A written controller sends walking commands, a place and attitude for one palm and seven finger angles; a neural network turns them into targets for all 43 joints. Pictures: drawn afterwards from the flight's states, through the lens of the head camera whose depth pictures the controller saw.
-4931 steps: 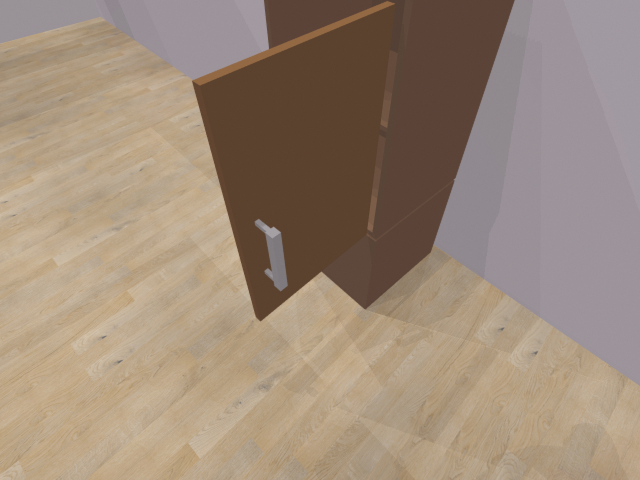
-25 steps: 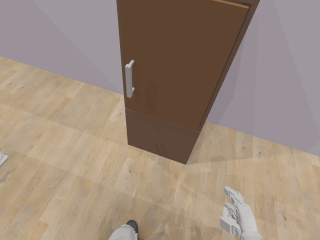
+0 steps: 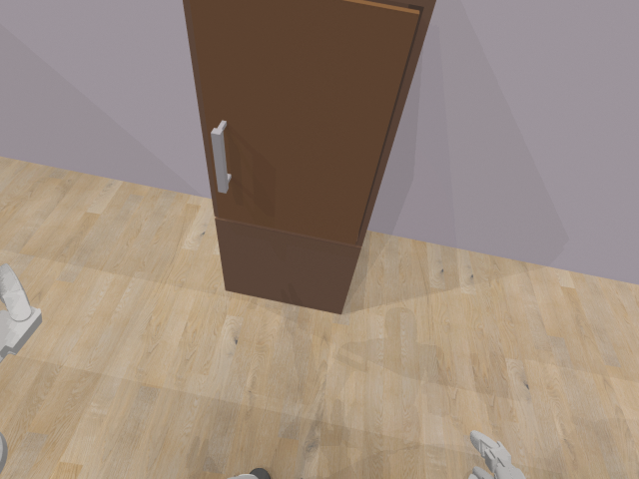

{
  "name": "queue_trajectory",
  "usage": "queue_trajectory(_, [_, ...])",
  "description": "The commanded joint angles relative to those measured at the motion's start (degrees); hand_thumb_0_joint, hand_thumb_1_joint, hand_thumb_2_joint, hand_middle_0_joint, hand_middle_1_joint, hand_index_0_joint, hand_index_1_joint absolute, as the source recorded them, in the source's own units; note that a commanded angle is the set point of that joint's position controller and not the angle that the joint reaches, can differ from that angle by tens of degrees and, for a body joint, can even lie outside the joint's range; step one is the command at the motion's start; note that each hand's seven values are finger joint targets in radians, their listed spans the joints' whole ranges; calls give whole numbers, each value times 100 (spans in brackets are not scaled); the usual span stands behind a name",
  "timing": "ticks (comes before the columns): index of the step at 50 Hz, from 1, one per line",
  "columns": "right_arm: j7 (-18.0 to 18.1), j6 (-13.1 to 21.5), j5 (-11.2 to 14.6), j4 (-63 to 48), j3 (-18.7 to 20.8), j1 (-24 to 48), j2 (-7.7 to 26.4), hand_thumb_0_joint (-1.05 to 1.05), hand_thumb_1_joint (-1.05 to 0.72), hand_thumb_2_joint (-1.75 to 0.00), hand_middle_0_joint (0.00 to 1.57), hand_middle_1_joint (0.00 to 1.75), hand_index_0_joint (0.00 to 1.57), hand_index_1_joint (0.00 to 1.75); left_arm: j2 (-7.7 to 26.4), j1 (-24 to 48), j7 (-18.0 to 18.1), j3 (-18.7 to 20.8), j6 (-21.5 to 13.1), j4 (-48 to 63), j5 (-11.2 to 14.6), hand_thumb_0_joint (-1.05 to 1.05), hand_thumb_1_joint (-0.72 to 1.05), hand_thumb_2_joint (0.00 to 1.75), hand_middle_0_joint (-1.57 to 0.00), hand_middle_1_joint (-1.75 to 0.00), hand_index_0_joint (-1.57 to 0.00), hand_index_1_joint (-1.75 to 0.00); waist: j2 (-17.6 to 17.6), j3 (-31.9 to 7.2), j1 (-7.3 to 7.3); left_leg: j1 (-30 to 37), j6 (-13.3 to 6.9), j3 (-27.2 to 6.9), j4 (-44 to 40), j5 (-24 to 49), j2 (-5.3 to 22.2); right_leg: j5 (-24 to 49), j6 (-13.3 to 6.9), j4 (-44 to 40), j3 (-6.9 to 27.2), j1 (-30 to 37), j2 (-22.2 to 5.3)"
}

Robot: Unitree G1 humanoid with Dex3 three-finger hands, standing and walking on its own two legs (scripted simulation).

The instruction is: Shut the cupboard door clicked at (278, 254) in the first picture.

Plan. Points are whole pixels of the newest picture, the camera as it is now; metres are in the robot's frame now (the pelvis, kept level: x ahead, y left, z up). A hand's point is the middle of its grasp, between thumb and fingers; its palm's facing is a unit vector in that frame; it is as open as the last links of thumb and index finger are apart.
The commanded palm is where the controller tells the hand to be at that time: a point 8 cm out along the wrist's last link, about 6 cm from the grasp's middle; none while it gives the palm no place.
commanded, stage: stop stepping back and stand still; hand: left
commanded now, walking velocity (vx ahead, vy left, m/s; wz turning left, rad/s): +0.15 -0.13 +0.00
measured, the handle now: (223, 157) +0.78 +0.23 -0.11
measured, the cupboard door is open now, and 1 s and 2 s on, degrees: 0 0 0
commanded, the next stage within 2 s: let the arm hang, fingers relaxed in 0.28 s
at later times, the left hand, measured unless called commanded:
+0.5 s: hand (113, 417) +0.20 +0.25 -0.04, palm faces +0.18 -0.91 -0.37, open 7.4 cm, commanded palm none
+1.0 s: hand out of the picture -0.05 +0.24 -0.17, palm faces +0.05 -0.97 -0.25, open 7.3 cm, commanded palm none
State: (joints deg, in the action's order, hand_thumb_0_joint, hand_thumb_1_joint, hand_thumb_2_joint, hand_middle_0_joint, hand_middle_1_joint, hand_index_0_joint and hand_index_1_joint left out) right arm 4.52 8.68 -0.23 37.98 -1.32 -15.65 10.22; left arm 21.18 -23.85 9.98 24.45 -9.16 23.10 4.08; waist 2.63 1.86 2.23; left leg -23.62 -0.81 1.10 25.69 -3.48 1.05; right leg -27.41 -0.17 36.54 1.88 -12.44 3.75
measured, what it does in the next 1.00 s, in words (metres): steps on the spot: right foot, then left foot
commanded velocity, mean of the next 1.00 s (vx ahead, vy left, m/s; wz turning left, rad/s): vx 0.04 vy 0.01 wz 0.00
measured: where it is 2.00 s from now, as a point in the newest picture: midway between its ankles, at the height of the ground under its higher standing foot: outside the picture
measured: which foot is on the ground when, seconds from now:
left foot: down 0.00-0.14, up 0.16-0.38, down 0.40-1.00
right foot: up 0.00-0.08, down 0.10-1.00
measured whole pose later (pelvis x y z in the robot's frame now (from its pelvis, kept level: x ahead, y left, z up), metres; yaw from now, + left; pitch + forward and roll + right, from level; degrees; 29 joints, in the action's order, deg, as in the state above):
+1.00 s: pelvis -0.02 +0.04 +0.00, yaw +2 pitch -2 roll -1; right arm 1.3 -2.0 -1.0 60.6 -0.1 -14.5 10.9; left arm 12.8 -19.8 0.7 1.0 1.9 -61.6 -0.8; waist -1.4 2.3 -0.2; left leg -16.4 -1.1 1.9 25.4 -6.9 0.9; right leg -16.8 -0.1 24.5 -5.5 -5.4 -0.9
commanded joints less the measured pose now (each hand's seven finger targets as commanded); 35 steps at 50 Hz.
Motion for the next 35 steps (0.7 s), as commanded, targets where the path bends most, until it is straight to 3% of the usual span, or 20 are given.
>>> queue_trajectory(1, [-145, 560, -84, -1198, 368, 556, 795, 0, -90, -90, 20, 30, 20, 30, 1567, -1206, -34, 788, -719, 3534, -41, 0, 90, 90, -20, -30, -20, -30, -2027, -2055, -275, 1496, 220, -1010, -1532, -2184, 807, 377, -78, -552, -555, 557, 193])
queue_trajectory(4, [-99, 236, -150, -1145, 304, 534, 744, 0, -90, -90, 20, 30, 20, 30, 2000, -2114, 13, 1409, -560, 2791, 45, 0, 90, 90, -20, -30, -20, -30, -1821, -1753, -171, 471, 294, -435, -914, -2114, 440, 516, -259, -1366, -599, 1234, -94])
queue_trajectory(5, [-68, 68, -172, -1100, 276, 556, 661, 0, -90, -90, 20, 30, 20, 30, 1792, -2036, 24, 1338, -477, 2437, 73, 0, 90, 90, -20, -30, -20, -30, -1475, -1442, -110, 163, 272, -344, -495, -2095, 397, 389, -405, -1622, -317, 1109, -420])
queue_trajectory(8, [5, -305, -62, -955, 344, 566, 748, 0, -90, -90, 20, 30, 20, 30, 1628, -1060, 84, 1249, -219, 1442, 57, 0, 90, 90, -20, -30, -20, -30, 222, -245, -122, -337, 273, -283, 2195, -1742, 107, -1583, -1206, -2891, 2009, -905, -2175])
queue_trajectory(9, [3, -319, -17, -970, 331, 617, 808, 0, -90, -90, 20, 30, 20, 30, 1484, -859, 98, 1151, -191, 1110, 66, 0, 90, 90, -20, -30, -20, -30, 412, 133, -96, -691, 244, -416, 2716, -1663, 128, -1471, -1256, -3026, 2118, -1116, -2271])
queue_trajectory(11, [-19, -324, 47, -892, 218, 535, 777, 0, -90, -90, 20, 30, 20, 30, 1235, -737, 26, 810, -227, 87, 6, 0, 90, 90, -20, -30, -20, -30, 476, 365, -8, -1230, 182, -364, 2641, -1375, 247, 355, -1038, -2433, 1376, -345, -1936])
queue_trajectory(13, [7, -246, 74, -773, 205, 599, 845, 0, -90, -90, 20, 30, 20, 30, 1079, -152, -8, 396, -250, -400, -68, 0, 90, 90, -20, -30, -20, -30, 563, 601, -69, -931, 126, -122, 2049, -1355, 268, 1651, -739, -2101, 769, -308, -1683])
queue_trajectory(16, [69, -58, 66, -719, 265, 795, 873, 0, -90, -90, 20, 30, 20, 30, 750, 835, -29, -308, -326, -169, -200, 0, 90, 90, -20, -30, -20, -30, 452, 655, -185, 98, -45, 194, 1093, -1184, 131, 2284, -400, -1891, 511, -532, -1501])
queue_trajectory(18, [78, 63, 47, -772, 311, 832, 904, 0, -90, -90, 20, 30, 20, 30, 859, 1022, -11, -347, -378, 618, -211, 0, 90, 90, -20, -30, -20, -30, 533, 370, -237, 728, -156, 199, 538, -736, 101, 2818, -114, -1640, 373, -406, -1330])
queue_trajectory(19, [-457, 284, -116, 170, 414, 698, 1448, 0, -90, -90, 20, 30, 20, 30, 157, 436, -596, -1735, 354, -3238, -649, 0, 90, 90, -20, -30, -20, -30, 60, 106, 162, 1320, -198, -416, 932, 2032, 636, 3494, -160, 0, -644, -1211, -1279])
queue_trajectory(20, [-490, -254, -42, -13, 436, 335, 1655, 0, -90, -90, 20, 30, 20, 30, -103, 69, -904, -1848, 843, -3314, -519, 0, 90, 90, -20, -30, -20, -30, -363, -366, -123, 1410, -514, -849, 789, 2885, 959, 2830, 47, 450, -440, -1013, -936])
queue_trajectory(21, [-425, -440, -42, -131, 410, 363, 1509, 0, -90, -90, 20, 30, 20, 30, -396, -40, -938, -1922, 1012, -3245, -518, 0, 90, 90, -20, -30, -20, -30, -587, -434, -234, 1179, -722, -979, 652, 3026, 1218, 1639, 97, 590, -540, -737, -755])
queue_trajectory(23, [-388, -588, -141, -48, 307, 584, 1416, 0, -90, -90, 20, 30, 20, 30, -388, 150, -948, -1973, 1040, -3741, -553, 0, 90, 90, -20, -30, -20, -30, -840, -540, -370, 369, -766, -1168, 323, 2051, 1201, 711, 45, 261, -505, -147, -631])
queue_trajectory(25, [-390, -623, -136, -2, 276, 748, 1278, 0, -90, -90, 20, 30, 20, 30, -1, 276, -979, -1978, 944, -4429, -561, 0, 90, 90, -20, -30, -20, -30, 106, -672, -409, 203, -358, -700, 608, 965, 658, 2040, -71, -587, -134, 409, -888])
queue_trajectory(26, [-388, -660, -118, 32, 271, 753, 1184, 0, -90, -90, 20, 30, 20, 30, 230, 362, -982, -1968, 878, -4746, -578, 0, 90, 90, -20, -30, -20, -30, 753, -810, -360, 316, -111, -339, 1026, 613, 296, 3256, -210, -871, 208, 453, -1310])
queue_trajectory(28, [-365, -746, -172, 238, 302, 722, 1125, 0, -90, -90, 20, 30, 20, 30, 318, 462, -919, -1989, 806, -5485, -586, 0, 90, 90, -20, -30, -20, -30, 1087, -928, -326, 225, 53, -203, 1251, -528, 58, 5359, -588, -830, 476, 870, -1698])
queue_trajectory(30, [-342, -795, -173, 519, 257, 526, 959, 0, -90, -90, 20, 30, 20, 30, 198, 589, -864, -2094, 839, -5996, -553, 0, 90, 90, -20, -30, -20, -30, 250, -967, -228, 538, 71, -153, 896, -51, 114, 5187, -576, -719, 254, 929, -1613])
queue_trajectory(32, [-313, -799, -149, 840, 220, 434, 913, 0, -90, -90, 20, 30, 20, 30, -11, 614, -851, -2157, 869, -6441, -493, 0, 90, 90, -20, -30, -20, -30, -752, -996, -184, 1302, 11, -287, 610, 1457, 303, 3825, -306, -754, -7, 506, -1197])
queue_trajectory(33, [-293, -790, -166, 912, 280, 429, 896, 0, -90, -90, 20, 30, 20, 30, -239, 522, -837, -2072, 880, -6520, -523, 0, 90, 90, -20, -30, -20, -30, -1274, -1012, -208, 1486, -82, -366, 634, 1707, 413, 3235, -247, -890, -93, 377, -1087])
queue_trajectory(35, [-280, -843, -126, 1074, 284, 410, 888, 0, -90, -90, 20, 30, 20, 30, -228, 555, -845, -2120, 931, -6845, -499, 0, 90, 90, -20, -30, -20, -30, -1598, -756, -205, 1396, -156, -531, 410, 1280, 515, 2260, -202, -1219, -201, 339, -978])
